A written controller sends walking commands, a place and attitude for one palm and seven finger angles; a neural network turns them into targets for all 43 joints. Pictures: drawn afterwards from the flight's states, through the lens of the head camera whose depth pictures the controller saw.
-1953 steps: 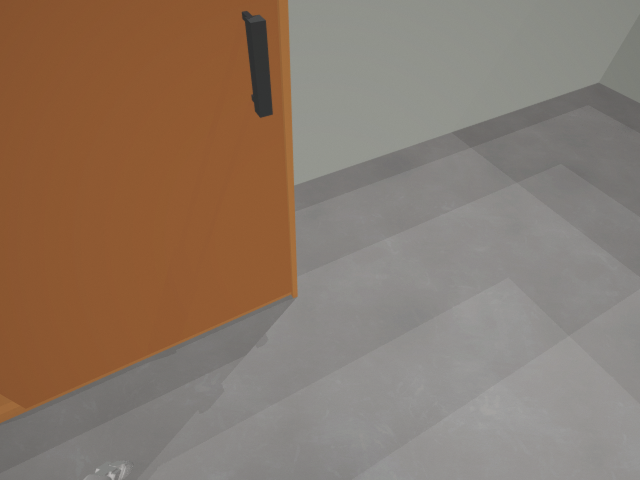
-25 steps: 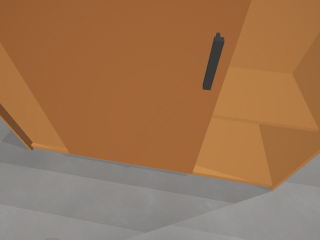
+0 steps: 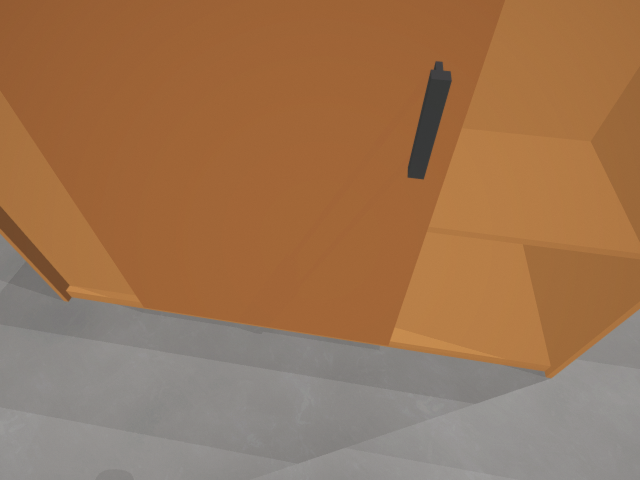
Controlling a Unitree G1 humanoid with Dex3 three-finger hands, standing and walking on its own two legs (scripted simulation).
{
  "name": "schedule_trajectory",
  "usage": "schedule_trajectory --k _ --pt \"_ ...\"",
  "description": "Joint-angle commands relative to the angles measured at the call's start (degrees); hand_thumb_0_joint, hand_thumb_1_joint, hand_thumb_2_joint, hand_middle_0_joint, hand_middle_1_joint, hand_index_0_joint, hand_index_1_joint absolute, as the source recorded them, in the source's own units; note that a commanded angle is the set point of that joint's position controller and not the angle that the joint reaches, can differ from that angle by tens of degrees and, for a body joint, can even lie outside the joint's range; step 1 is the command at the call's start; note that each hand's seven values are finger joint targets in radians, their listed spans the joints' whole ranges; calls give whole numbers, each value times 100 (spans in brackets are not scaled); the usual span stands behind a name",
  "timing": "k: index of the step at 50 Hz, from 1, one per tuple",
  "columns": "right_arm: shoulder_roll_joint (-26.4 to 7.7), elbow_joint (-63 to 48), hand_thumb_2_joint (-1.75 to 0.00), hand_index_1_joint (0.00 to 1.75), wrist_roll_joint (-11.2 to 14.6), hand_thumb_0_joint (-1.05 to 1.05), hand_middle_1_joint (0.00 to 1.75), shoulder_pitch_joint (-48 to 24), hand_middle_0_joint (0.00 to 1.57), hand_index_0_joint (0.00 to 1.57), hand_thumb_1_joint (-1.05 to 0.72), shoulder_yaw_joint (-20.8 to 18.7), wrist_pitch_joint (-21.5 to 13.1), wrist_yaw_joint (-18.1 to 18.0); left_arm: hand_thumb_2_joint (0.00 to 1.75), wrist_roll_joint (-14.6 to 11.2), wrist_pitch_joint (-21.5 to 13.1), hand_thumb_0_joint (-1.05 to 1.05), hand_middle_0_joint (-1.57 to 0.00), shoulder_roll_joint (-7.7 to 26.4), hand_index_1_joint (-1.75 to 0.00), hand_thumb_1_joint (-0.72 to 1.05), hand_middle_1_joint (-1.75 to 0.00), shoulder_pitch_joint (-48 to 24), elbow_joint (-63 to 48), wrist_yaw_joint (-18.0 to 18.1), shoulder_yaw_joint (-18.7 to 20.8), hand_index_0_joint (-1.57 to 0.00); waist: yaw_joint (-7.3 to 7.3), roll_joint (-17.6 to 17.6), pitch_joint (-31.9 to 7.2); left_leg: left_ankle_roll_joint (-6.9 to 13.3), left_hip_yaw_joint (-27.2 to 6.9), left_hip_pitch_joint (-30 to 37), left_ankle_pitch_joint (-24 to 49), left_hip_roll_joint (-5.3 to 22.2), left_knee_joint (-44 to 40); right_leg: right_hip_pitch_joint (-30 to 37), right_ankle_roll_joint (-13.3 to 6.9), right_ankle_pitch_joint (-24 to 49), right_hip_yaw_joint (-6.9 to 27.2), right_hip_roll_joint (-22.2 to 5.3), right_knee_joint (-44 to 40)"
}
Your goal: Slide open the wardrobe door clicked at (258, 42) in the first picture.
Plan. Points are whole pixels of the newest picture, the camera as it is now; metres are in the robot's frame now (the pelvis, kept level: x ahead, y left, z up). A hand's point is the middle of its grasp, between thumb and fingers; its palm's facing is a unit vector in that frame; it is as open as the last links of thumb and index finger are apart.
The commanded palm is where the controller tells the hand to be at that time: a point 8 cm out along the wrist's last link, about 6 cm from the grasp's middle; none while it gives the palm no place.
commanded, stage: look to check the result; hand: right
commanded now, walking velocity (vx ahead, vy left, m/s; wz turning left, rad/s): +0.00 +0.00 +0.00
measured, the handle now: (426, 122) +0.61 -0.12 +0.13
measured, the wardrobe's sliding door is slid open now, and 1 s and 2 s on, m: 0.52 0.52 0.52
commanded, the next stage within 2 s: stand and wait in 0.36 s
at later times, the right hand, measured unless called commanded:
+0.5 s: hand out of the picture +0.02 -0.17 -0.18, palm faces +0.00 +0.98 -0.19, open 7.4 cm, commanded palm none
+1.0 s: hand out of the picture +0.03 -0.17 -0.17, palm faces +0.00 +0.98 -0.21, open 7.4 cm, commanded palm none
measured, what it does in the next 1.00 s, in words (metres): stands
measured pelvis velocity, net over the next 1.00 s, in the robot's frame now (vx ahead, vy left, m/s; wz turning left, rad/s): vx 0.02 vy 0.01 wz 0.01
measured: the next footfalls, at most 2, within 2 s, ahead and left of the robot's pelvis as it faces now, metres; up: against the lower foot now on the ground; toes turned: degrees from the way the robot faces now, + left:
none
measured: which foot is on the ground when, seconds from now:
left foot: down 0.00-1.00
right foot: down 0.00-1.00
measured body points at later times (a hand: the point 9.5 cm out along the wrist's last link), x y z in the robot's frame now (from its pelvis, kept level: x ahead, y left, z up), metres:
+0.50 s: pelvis +0.01 +0.00 +0.00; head +0.03 +0.00 +0.45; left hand +0.02 +0.23 -0.16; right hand +0.02 -0.22 -0.16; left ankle -0.03 +0.11 -0.74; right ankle +0.03 -0.09 -0.74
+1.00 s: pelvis +0.02 +0.01 +0.00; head +0.03 +0.01 +0.45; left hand +0.03 +0.25 -0.16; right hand +0.03 -0.22 -0.16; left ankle -0.03 +0.11 -0.74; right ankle +0.03 -0.09 -0.74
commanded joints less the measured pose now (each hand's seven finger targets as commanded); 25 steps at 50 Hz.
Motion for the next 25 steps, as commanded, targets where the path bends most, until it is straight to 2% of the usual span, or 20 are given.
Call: schedule_trajectory --k 1,6,8,13,17,20,25 --pt "-613 -107 -90 30 16 0 30 309 20 20 -90 -65 -96 -59 90 -5 -58 0 -20 605 -30 90 -30 260 -139 51 70 -20 0 14 31 134 -508 -430 431 653 -519 429 -58 596 707 -743 -361" --pt "-617 -84 -90 30 11 0 30 303 20 20 -90 -63 -89 -58 90 0 -48 0 -20 631 -30 90 -30 213 -131 51 64 -20 4 -64 85 136 -524 -438 347 635 -554 424 -49 486 716 -753 -414" --pt "-636 -82 -90 30 12 0 30 323 20 20 -90 -56 -103 -63 90 -8 -58 0 -20 638 -30 90 -30 202 -135 49 62 -20 -2 77 -6 128 -521 -379 505 663 -563 492 -51 677 691 -761 -359" --pt "-656 -94 -90 30 12 0 30 287 20 20 -90 -61 -98 -59 90 -3 -60 0 -20 664 -30 90 -30 165 -127 48 60 -20 -13 -25 94 135 -537 -394 423 651 -589 456 -50 605 712 -760 -414" --pt "-714 -130 -90 30 11 0 30 264 20 20 -90 -79 -117 -61 90 -13 -80 0 -20 725 -30 90 -30 158 -135 51 67 -20 -29 94 -57 125 -518 -263 697 659 -558 546 -52 902 684 -772 -345" --pt "-694 -128 -90 30 21 0 30 215 20 20 -90 -76 -106 -56 90 -2 -81 0 -20 716 -30 90 -30 145 -118 55 57 -20 -24 -9 -1 129 -522 -290 608 666 -562 521 -46 823 692 -775 -387" --pt "-724 -135 -90 30 23 0 30 165 20 20 -90 -82 -107 -57 90 -4 -87 0 -20 720 -30 90 -30 151 -99 57 52 -20 -22 37 -10 130 -506 -231 673 669 -561 537 -50 909 701 -785 -399"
